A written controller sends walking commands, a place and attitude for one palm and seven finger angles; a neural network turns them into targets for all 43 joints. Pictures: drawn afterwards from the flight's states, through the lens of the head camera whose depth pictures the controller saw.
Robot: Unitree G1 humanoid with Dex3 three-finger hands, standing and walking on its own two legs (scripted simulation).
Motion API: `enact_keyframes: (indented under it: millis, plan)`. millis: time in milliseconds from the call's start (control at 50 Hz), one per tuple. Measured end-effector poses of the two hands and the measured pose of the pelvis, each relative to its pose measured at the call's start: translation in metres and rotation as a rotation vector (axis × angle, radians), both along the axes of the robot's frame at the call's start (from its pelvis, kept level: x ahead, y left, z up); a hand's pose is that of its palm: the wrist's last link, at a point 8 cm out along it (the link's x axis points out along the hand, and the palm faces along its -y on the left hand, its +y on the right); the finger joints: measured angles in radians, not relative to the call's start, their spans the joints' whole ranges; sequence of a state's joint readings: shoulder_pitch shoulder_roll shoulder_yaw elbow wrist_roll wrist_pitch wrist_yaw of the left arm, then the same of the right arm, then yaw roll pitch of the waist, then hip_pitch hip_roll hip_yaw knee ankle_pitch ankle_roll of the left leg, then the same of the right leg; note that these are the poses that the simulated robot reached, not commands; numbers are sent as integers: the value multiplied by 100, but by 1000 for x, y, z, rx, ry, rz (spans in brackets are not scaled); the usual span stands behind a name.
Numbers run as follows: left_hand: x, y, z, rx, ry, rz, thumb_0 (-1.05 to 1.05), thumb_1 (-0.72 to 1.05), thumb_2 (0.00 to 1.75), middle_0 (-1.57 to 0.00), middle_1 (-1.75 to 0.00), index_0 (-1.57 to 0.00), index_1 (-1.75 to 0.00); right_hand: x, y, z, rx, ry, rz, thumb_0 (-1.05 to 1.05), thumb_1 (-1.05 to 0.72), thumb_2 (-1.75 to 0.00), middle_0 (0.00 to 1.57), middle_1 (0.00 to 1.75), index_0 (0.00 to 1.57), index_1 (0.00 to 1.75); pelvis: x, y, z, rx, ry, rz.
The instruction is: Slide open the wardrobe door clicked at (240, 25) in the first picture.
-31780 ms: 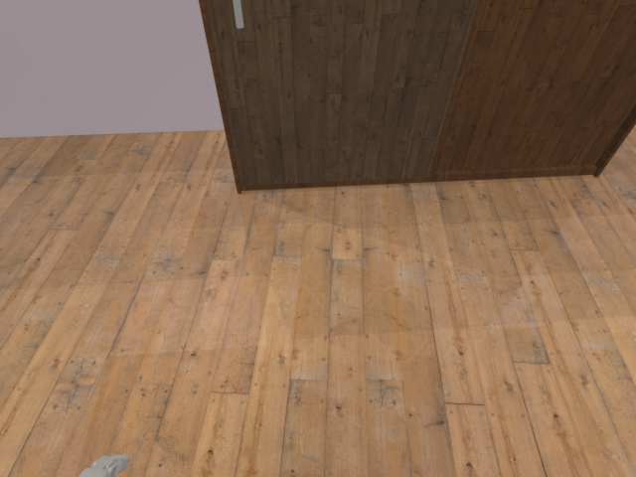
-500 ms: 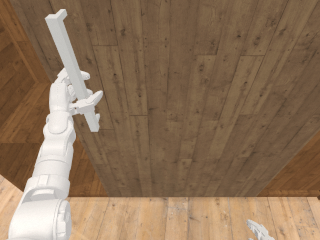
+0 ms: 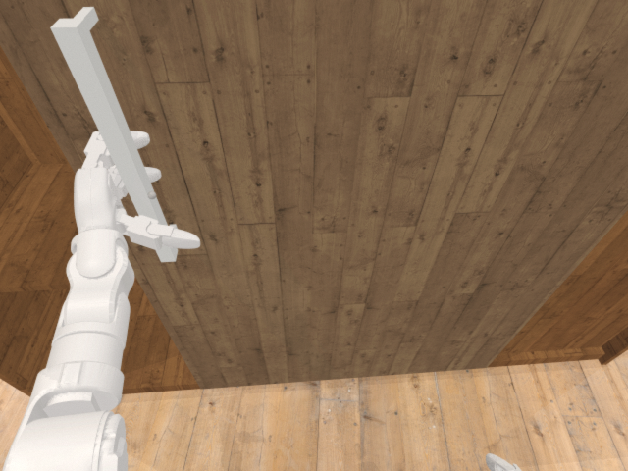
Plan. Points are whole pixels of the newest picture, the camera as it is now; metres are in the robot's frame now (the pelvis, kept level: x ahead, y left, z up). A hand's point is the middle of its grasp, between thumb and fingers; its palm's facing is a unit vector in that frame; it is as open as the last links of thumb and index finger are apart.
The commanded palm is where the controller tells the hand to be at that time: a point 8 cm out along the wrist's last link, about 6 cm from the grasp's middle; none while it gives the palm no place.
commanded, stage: slip the hand off the handle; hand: left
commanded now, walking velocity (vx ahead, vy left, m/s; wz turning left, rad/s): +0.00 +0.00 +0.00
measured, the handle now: (136, 160) +0.44 +0.25 +0.17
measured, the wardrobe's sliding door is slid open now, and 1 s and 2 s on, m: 0.46 0.46 0.46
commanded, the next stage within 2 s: draw the hand back to the body in 1.24 s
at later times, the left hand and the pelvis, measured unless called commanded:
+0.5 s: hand (105, 201) +0.39 +0.28 +0.15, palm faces +0.37 -0.92 -0.14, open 14.6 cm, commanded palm +0.36 +0.32 +0.15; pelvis +0.03 +0.01 +0.00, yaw +1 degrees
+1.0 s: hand (69, 258) +0.31 +0.28 +0.14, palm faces +0.40 -0.90 -0.14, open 14.7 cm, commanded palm +0.26 +0.32 +0.15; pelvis +0.03 -0.01 +0.00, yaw +1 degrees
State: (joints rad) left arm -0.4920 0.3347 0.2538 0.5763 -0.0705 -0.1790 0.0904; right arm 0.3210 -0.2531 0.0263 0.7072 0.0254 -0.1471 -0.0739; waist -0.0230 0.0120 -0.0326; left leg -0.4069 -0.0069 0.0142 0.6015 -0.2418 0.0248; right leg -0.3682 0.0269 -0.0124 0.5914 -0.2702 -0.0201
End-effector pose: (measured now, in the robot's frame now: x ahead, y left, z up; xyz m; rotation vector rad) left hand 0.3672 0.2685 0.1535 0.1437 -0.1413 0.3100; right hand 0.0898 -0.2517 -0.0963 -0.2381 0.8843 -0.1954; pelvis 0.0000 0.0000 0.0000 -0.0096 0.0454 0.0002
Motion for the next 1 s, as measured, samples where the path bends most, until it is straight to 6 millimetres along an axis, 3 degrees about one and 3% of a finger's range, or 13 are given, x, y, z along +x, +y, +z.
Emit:
enact_keyframes:
  millis: [180, 300, 400, 540, 680, 820, 1000]
  plan:
    - [0, 9, 0, -2, 20, 1, -1, -55, 20, -39, -123, -29, -117, 63, 23, 14, 12, -107, 61, 2, -91, -90, 21, 30, 21, 30, 15, 9, 0, -1, 9, 4]
    - [-6, 29, -4, -4, 49, 58, -1, -55, 20, -35, -120, -28, -116, 86, 32, 19, 17, -140, 85, 1, -90, -90, 21, 30, 21, 30, 22, 11, 1, -3, 7, 9]
    - [-12, 44, -2, 11, 40, 77, -1, -55, 20, -30, -117, -26, -115, 88, 32, 16, 14, -118, 99, 1, -90, -90, 21, 30, 21, 30, 26, 10, 0, -7, 8, 20]
    - [-13, 56, -1, 10, 53, 66, -1, -55, 20, -26, -115, -26, -115, 76, 25, 7, 4, -60, 80, 1, -90, -90, 21, 30, 21, 30, 29, 8, 0, -8, 14, 25]
    - [-18, 57, -2, 9, 46, 51, -1, -55, 20, -28, -116, -25, -115, 62, 14, 3, 5, -34, 49, 2, -90, -90, 21, 30, 21, 30, 31, 5, 0, -5, 23, 14]
    - [-52, 52, -6, 10, 34, 57, -1, -54, 20, -26, -115, -25, -115, 66, 8, 6, 16, -74, 40, 2, -91, -90, 21, 30, 21, 30, 33, 1, -1, 0, 11, 1]
    - [-102, 57, -5, 12, 23, 101, -1, -55, 20, -25, -115, -25, -115, 99, 14, 18, 17, -186, 103, 2, -91, -90, 21, 30, 20, 30, 26, -6, -2, 0, -17, 21]
